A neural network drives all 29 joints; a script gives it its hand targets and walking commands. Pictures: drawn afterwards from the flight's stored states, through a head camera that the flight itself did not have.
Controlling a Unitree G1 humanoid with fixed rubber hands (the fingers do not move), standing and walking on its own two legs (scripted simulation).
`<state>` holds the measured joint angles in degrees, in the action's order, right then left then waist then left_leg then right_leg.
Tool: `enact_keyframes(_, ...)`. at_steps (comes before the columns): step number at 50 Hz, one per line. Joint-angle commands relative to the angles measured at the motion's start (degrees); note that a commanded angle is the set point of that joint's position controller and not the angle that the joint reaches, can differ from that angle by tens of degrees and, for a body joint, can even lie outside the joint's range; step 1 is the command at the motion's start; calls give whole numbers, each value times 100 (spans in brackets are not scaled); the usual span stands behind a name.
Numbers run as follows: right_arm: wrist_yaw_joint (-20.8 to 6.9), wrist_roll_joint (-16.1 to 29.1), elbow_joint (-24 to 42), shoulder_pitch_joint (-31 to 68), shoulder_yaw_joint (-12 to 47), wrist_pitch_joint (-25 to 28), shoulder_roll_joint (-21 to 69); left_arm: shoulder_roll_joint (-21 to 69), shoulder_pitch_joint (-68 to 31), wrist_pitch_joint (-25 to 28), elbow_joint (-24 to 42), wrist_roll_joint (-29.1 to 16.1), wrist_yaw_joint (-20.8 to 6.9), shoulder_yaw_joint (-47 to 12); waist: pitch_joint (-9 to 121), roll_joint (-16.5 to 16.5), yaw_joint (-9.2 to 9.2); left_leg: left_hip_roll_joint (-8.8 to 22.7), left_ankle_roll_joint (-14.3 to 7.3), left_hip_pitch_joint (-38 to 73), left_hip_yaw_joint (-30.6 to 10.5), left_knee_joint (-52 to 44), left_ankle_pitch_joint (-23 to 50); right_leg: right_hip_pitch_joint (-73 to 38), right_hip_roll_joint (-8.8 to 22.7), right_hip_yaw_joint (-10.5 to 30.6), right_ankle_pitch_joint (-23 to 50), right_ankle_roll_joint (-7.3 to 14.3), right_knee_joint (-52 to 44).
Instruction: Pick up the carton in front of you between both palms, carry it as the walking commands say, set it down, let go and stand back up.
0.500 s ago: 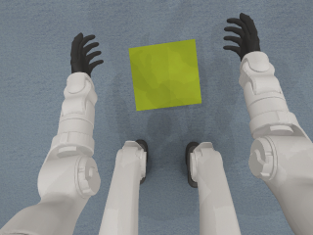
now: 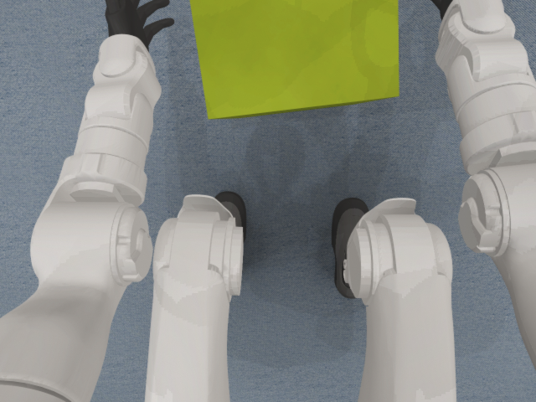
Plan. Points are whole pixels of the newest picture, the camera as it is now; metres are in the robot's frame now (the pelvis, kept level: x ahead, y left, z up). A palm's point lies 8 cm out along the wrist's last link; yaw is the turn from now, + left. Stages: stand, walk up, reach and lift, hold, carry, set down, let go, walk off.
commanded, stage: reach and lift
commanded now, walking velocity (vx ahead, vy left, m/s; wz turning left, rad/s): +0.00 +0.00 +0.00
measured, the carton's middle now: (290, 36) +0.52 +0.00 -0.26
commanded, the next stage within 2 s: none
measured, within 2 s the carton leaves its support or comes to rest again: leaves its support in 0.88 s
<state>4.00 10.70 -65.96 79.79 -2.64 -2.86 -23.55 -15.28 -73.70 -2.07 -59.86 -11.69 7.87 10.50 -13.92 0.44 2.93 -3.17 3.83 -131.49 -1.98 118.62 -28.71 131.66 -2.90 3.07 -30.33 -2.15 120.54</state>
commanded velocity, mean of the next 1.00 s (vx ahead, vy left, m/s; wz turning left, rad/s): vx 0.00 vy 0.00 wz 0.00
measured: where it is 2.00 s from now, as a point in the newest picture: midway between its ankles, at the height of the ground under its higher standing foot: (287, 260)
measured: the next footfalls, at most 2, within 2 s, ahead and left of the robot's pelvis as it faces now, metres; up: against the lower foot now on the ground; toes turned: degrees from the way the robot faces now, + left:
none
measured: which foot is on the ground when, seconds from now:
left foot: down 0.00-1.00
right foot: down 0.00-1.00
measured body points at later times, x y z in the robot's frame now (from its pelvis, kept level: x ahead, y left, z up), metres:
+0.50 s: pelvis +0.01 +0.00 -0.02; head +0.37 -0.01 +0.24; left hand +0.52 +0.19 -0.20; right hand +0.55 -0.16 -0.21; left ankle +0.13 +0.13 -0.35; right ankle +0.11 -0.12 -0.35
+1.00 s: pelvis +0.01 +0.00 -0.02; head +0.35 -0.02 +0.27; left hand +0.53 +0.16 -0.17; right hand +0.55 -0.14 -0.18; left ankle +0.13 +0.13 -0.35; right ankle +0.11 -0.13 -0.35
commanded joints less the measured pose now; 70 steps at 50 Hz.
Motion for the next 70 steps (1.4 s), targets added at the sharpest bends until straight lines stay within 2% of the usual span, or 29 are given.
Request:
enact_keyframes(1,38,120,375,1602,54,233,-773,-781,-1403,226,363,-98,32,-34,6469,-306,59,209,5,3423,519,-582,1133,-3284,241,-308,908,47,-794)
enact_keyframes(5,99,221,669,1892,264,314,-784,-686,-1513,321,457,-355,81,-170,6578,-444,87,170,-7,3418,527,-404,1469,-3468,228,-312,1265,35,-596)
enact_keyframes(8,74,283,708,1720,430,336,-662,-506,-1224,342,184,-462,66,-316,6652,-541,99,136,1,3350,533,-276,1805,-3737,206,-315,1679,33,-449)
enact_keyframes(11,98,239,719,1440,409,333,-602,-493,-1014,375,312,-474,107,-316,6863,-616,61,88,-3,3375,565,-247,1947,-3940,178,-326,1886,35,-412)
enact_keyframes(15,108,104,445,1139,285,322,-464,-433,-839,384,223,-381,101,-282,6394,-530,9,65,19,3113,544,-292,1717,-3568,165,-304,1670,46,-482)
enact_keyframes(22,107,160,422,1365,315,374,-360,-318,-1062,409,314,-367,107,-350,6140,-385,24,58,12,3081,501,-395,1491,-3260,151,-268,1323,94,-586)
enact_keyframes(27,87,263,386,1752,632,400,198,261,-1513,423,311,-512,103,-706,6086,-412,-16,-33,-11,3141,483,-479,1330,-3283,87,-279,1127,122,-670)
enact_keyframes(29,111,143,294,1839,599,418,338,428,-1559,433,145,-438,115,-643,6000,-433,-43,-82,-14,3160,483,-497,1270,-3262,52,-290,1054,119,-708)
enact_keyframes(31,75,72,233,1977,647,419,721,670,-1580,440,-19,-239,100,-536,5927,-498,71,-128,-48,3233,501,-518,1242,-3211,9,-311,978,99,-734)
enact_keyframes(32,-7,64,299,2178,792,408,1303,1145,-1782,435,39,-158,16,-620,5923,-531,153,-176,-82,3247,501,-528,1253,-3217,-34,-314,977,100,-736)
enact_keyframes(34,-345,62,308,2837,1194,352,3056,2801,-2636,369,181,-46,-335,-971,6009,-530,127,-275,-105,3074,514,-420,1385,-3172,-143,-287,1195,143,-681)
enact_keyframes(36,-687,-99,376,3155,1245,241,4351,4007,-3192,206,289,185,-705,-1028,5900,-554,55,-384,-99,2939,558,-319,1306,-3045,-233,-358,1184,162,-614)
enact_keyframes(38,-907,-272,509,3145,1122,119,5037,4640,-3372,44,490,389,-978,-938,5799,-510,18,-459,-91,2856,649,-279,1224,-2848,-303,-428,1139,184,-612)
enact_keyframes(40,-1030,-305,689,3118,1074,40,5458,5032,-3455,-59,704,409,-1152,-954,5918,-457,11,-496,-103,2828,733,-220,1382,-2854,-374,-472,1322,191,-570)
enact_keyframes(43,-1087,-156,1181,3168,1188,-28,5987,5597,-3560,-157,1110,202,-1277,-1232,6671,-436,-10,-523,-112,3144,803,-108,1854,-3265,-456,-536,1841,179,-445)
enact_keyframes(48,-951,97,2531,3257,1684,-212,6757,6411,-3520,-422,2179,-153,-1252,-1888,8872,-494,-42,-577,-54,3978,888,-120,2585,-4701,-543,-683,2757,131,-399)
enact_keyframes(51,-885,53,3254,3033,1941,-490,7149,6562,-3494,-646,3029,-144,-1241,-2273,9884,-561,-38,-628,-40,4350,928,-322,2528,-5289,-633,-741,2753,83,-593)
enact_keyframes(53,-900,-74,3446,2760,1957,-710,7368,6605,-3391,-822,3377,-10,-1255,-2367,9933,-549,-7,-663,-61,4413,939,-536,2202,-5250,-680,-781,2381,60,-803)
enact_keyframes(55,-964,-249,3280,2456,1853,-923,7549,6674,-3151,-1022,3284,209,-1297,-2265,9273,-525,31,-677,-91,4191,928,-836,1589,-4814,-694,-801,1711,58,-1102)
enact_keyframes(58,-1113,-590,2570,2118,1457,-1154,7830,6909,-2799,-1274,2572,626,-1428,-1889,7914,-507,66,-668,-128,3656,900,-1276,655,-4045,-669,-781,735,79,-1578)
enact_keyframes(60,-1210,-871,2165,1997,1090,-1236,7901,7002,-2646,-1377,2179,949,-1508,-1541,7334,-469,92,-670,-153,3490,886,-1540,297,-3776,-676,-748,332,112,-1847)
enact_keyframes(65,-1356,-1372,1740,1839,393,-1285,7935,7172,-2537,-1464,1809,1395,-1642,-1043,7211,-323,9,-680,-169,3714,814,-2083,255,-3865,-724,-716,281,167,-2344)
enact_keyframes(70,-1403,-1514,1820,1662,302,-1305,8082,7438,-2320,-1513,1825,1472,-1714,-1088,7655,-203,-77,-704,-138,4231,775,-2514,495,-4378,-743,-722,557,167,-2746)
